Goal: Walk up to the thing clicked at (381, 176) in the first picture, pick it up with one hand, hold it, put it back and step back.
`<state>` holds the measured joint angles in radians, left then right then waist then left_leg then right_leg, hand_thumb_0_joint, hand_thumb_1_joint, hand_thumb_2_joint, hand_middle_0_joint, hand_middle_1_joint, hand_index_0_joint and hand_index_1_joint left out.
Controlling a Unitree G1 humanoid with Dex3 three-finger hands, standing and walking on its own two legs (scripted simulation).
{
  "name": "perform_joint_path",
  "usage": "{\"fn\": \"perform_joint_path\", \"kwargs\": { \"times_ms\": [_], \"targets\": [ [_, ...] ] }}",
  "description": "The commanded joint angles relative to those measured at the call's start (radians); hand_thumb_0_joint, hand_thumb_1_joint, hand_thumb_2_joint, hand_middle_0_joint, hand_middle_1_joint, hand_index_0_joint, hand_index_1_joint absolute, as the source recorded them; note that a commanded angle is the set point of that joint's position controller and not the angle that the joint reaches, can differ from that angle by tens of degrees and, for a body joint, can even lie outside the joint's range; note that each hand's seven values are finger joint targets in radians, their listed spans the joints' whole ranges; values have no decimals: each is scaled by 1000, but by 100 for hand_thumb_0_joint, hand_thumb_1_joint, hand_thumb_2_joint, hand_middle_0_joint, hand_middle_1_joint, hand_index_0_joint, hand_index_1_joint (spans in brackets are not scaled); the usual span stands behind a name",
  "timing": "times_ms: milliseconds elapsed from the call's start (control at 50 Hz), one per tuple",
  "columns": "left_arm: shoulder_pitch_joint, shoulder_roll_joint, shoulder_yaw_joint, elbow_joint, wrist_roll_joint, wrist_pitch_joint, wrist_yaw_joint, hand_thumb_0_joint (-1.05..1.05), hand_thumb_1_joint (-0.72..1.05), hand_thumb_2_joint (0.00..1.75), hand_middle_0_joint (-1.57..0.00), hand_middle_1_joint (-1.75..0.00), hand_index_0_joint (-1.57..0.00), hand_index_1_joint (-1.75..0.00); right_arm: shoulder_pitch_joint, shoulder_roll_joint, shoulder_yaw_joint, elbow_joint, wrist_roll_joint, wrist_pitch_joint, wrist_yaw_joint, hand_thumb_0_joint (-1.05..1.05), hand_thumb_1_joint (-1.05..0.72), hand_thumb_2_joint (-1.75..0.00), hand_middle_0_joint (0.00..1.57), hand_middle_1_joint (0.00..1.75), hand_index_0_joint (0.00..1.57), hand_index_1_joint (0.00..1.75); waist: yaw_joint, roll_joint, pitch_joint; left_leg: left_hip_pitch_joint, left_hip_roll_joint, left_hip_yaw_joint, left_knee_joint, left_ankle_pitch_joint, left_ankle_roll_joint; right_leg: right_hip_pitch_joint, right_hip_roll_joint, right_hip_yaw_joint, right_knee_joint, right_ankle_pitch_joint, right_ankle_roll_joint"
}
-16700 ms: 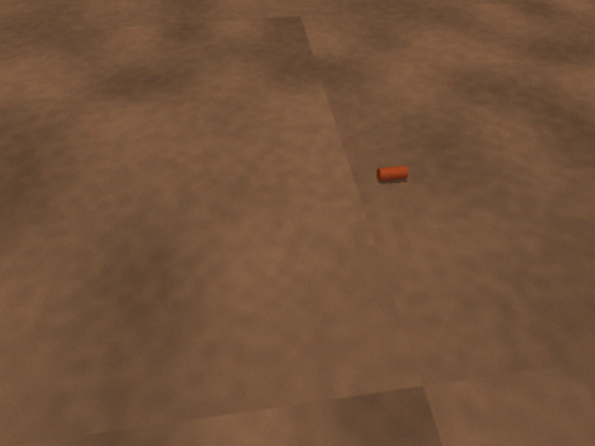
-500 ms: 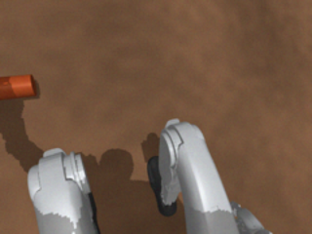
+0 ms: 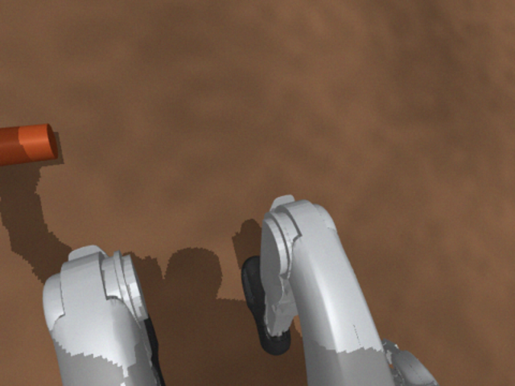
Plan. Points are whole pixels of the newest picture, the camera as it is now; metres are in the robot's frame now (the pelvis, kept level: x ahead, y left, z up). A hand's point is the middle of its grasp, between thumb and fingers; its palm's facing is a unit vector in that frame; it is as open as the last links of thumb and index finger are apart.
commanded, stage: rise first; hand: left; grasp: from above
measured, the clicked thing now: (8, 146) +0.52 +0.31 -0.29
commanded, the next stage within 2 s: none
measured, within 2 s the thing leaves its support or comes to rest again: neither
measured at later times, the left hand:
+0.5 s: hand out of the picture +0.47 +0.34 -0.17, palm faces -0.43 -0.05 -0.90, open 14.1 cm
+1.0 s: hand out of the picture +0.47 +0.34 -0.17, palm faces -0.44 -0.05 -0.90, open 14.1 cm
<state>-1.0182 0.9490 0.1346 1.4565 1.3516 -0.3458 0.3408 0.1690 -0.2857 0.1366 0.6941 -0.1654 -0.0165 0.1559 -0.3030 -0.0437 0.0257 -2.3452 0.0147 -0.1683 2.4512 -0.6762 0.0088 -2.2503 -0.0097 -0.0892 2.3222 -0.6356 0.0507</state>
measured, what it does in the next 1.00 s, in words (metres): stands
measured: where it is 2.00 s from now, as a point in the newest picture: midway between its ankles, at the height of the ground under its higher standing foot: (211, 347)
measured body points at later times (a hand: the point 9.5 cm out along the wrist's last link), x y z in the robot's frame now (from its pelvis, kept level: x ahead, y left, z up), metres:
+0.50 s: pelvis +0.00 +0.00 +0.00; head +0.25 +0.10 +0.36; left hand +0.49 +0.34 -0.12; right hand +0.04 -0.27 -0.08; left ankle +0.07 +0.12 -0.29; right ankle +0.12 -0.13 -0.29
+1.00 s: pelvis +0.00 +0.00 +0.00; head +0.25 +0.10 +0.36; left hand +0.49 +0.34 -0.11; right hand +0.04 -0.28 -0.08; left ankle +0.07 +0.12 -0.29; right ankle +0.12 -0.13 -0.29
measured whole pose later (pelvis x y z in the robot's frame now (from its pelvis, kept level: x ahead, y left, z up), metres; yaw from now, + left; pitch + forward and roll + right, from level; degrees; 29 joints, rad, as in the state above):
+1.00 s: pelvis +0.00 +0.00 +0.00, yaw +0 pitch +31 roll -11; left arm -1.01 0.96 0.14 1.42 1.35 -0.36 0.32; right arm 0.17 -0.30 0.14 0.67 -0.17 -0.02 0.15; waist -0.30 -0.05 0.03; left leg -2.35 0.01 -0.18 2.46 -0.67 0.01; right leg -2.25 -0.01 -0.10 2.32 -0.63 0.05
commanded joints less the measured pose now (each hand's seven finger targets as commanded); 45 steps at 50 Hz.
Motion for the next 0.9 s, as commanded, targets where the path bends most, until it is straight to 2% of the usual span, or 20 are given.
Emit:
{"fn": "perform_joint_path", "kwargs": {
  "times_ms": [0, 60, 100, 160, 200, 240, 260, 320, 380, 460, 500, 540, 600, 620, 660, 700, 780, 800, 820, 880],
  "targets": [
    [-291, 287, 24, -138, -31, 13, 30, 0, -56, 103, -9, -96, -8, -97, 199, -283, -85, -6, 5, 5, -15, 0, -90, -90, 20, 30, 20, 30, 5, 406, -663, 524, -17, 95, -264, 142, 16, 292, 40, -88, -220, 156, -81],
    [-290, 267, 10, -118, -35, 14, 21, 0, -56, 103, -9, -96, -7, -97, 202, -283, -82, -3, 5, 4, -17, 0, -90, -90, 20, 30, 20, 30, -9, 376, -637, 496, -19, 95, -256, 140, 18, 291, 39, -89, -223, 153, -79],
    [-276, 252, 2, -101, -40, 13, 12, 0, -56, 103, -10, -96, -8, -97, 201, -286, -83, -1, 7, 2, -17, 0, -90, -90, 20, 30, 20, 30, -8, 367, -607, 501, -18, 90, -260, 137, 17, 270, 39, -92, -224, 146, -81],
    [-301, 270, 10, -142, -39, 1, 7, 0, -54, 102, -10, -94, -9, -96, 210, -287, -82, -1, 4, 2, -17, 0, -90, -90, 20, 30, 20, 30, -9, 375, -660, 524, -18, 91, -249, 176, 16, 310, 39, -93, -220, 178, -77],
    [-306, 269, 9, -129, -39, -4, 5, 0, -53, 101, -12, -93, -10, -95, 212, -291, -83, -4, 2, 1, -18, 0, -90, -90, 20, 30, 20, 30, -18, 374, -647, 526, -17, 87, -243, 181, 13, 297, 39, -95, -216, 177, -80],
    [-317, 297, 22, -151, -33, -14, 10, 0, -52, 101, -12, -94, -10, -95, 212, -289, -78, -5, 0, 3, -16, 0, -90, -90, 20, 30, 20, 30, -5, 412, -682, 556, -16, 86, -251, 192, 9, 310, 40, -95, -208, 184, -80],
    [-299, 279, 17, -131, -33, -13, 14, 0, -53, 101, -11, -94, -10, -96, 211, -294, -80, -3, 0, 3, -16, 0, -90, -90, 20, 30, 20, 30, -3, 412, -650, 552, -18, 82, -250, 189, 5, 286, 39, -98, -206, 176, -84],
    [-322, 283, 17, -145, -17, -20, 22, 0, -54, 102, -10, -95, -9, -96, 205, -290, -80, -10, -5, 3, -16, 0, -90, -90, 20, 30, 20, 30, -12, 425, -649, 558, -16, 86, -255, 157, 6, 273, 41, -100, -210, 152, -85],
    [-310, 314, 45, -187, -18, -15, 40, 0, -54, 102, -11, -93, -9, -95, 198, -293, -85, -14, -1, 3, -16, 0, -90, -90, 20, 30, 20, 30, 15, 472, -679, 591, -16, 84, -273, 164, 1, 267, 38, -102, -196, 158, -84],
    [-316, 274, 23, -167, -12, 1, 44, 0, -56, 104, -10, -93, -8, -96, 199, -289, -89, -9, -1, 0, -14, 0, -90, -90, 20, 30, 20, 30, -9, 465, -675, 603, -13, 82, -264, 189, 5, 251, 38, -100, -196, 182, -83],
    [-306, 277, 23, -160, -22, 11, 43, 0, -55, 103, -11, -92, -9, -95, 199, -286, -92, -6, 6, -2, -14, 0, -90, -90, 20, 30, 20, 30, 2, 457, -685, 577, -15, 86, -267, 180, 7, 264, 38, -96, -200, 182, -82],
    [-296, 265, 12, -134, -25, 21, 34, 0, -55, 102, -10, -93, -8, -95, 209, -288, -87, -9, 4, -6, -11, 0, -90, -90, 20, 30, 20, 30, -13, 410, -647, 543, -17, 88, -256, 175, 13, 269, 38, -98, -209, 180, -82],
    [-294, 245, -2, -121, -32, 27, 17, 0, -53, 101, -11, -93, -9, -95, 210, -286, -85, -8, 9, -7, -12, 0, -90, -90, 20, 30, 20, 30, -16, 399, -626, 536, -16, 84, -260, 173, 13, 259, 38, -95, -210, 175, -82],
    [-293, 246, 3, -109, -36, 28, 13, 0, -53, 101, -11, -94, -10, -95, 215, -303, -90, -5, 6, -8, -13, 0, -90, -90, 20, 30, 20, 30, -20, 394, -600, 538, -20, 75, -262, 174, 9, 237, 33, -102, -208, 168, -82],
    [-293, 269, 12, -133, -36, 22, 7, 0, -52, 100, -13, -91, -11, -93, 210, -296, -84, -21, 6, -8, -12, 0, -90, -90, 20, 30, 20, 30, -14, 395, -652, 554, -16, 79, -258, 195, 11, 283, 36, -101, -206, 189, -79],
    [-297, 274, 15, -133, -37, 14, 0, 0, -51, 100, -12, -93, -11, -94, 213, -304, -84, -23, 5, -5, -12, 0, -90, -90, 20, 30, 20, 30, -16, 387, -632, 540, -19, 77, -248, 189, 9, 275, 35, -102, -210, 177, -83],
    [-295, 312, 46, -164, -31, -8, -1, 0, -52, 100, -13, -91, -11, -93, 211, -312, -82, -39, -2, -1, -14, 0, -90, -90, 20, 30, 20, 30, -11, 414, -658, 557, -21, 84, -240, 205, 7, 302, 35, -102, -208, 183, -82],
    [-301, 332, 65, -199, -28, -13, 2, 0, -52, 101, -12, -91, -10, -93, 215, -310, -83, -42, -6, 0, -14, 0, -90, -90, 20, 30, 20, 30, -8, 422, -685, 579, -16, 88, -239, 222, 7, 323, 37, -100, -211, 200, -80],
    [-282, 291, 35, -175, -31, -11, 1, 0, -53, 102, -12, -91, -10, -94, 215, -305, -82, -24, -5, 2, -14, 0, -90, -90, 20, 30, 20, 30, 0, 431, -667, 570, -23, 89, -236, 210, 3, 295, 36, -98, -212, 184, -86],
    [-282, 314, 48, -196, -28, -13, 10, 0, -54, 102, -11, -93, -9, -95, 208, -296, -83, -39, -4, 2, -13, 0, -90, -90, 20, 30, 20, 30, 4, 457, -698, 587, -17, 91, -254, 190, 3, 309, 39, -97, -212, 174, -84]
  ]
}}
